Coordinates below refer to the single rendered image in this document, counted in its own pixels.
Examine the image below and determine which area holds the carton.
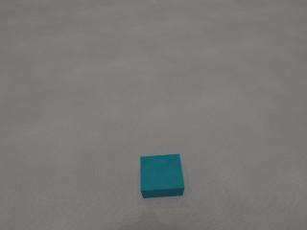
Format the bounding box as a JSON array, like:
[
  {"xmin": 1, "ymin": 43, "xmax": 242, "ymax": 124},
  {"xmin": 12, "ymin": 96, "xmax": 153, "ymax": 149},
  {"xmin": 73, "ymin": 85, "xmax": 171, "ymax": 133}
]
[{"xmin": 140, "ymin": 154, "xmax": 185, "ymax": 198}]

